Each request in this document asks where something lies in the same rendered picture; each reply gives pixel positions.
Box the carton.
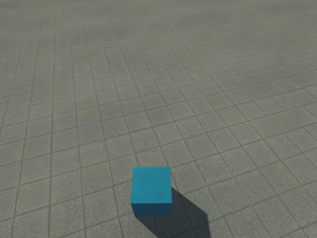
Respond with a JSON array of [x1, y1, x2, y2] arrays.
[[131, 167, 172, 217]]

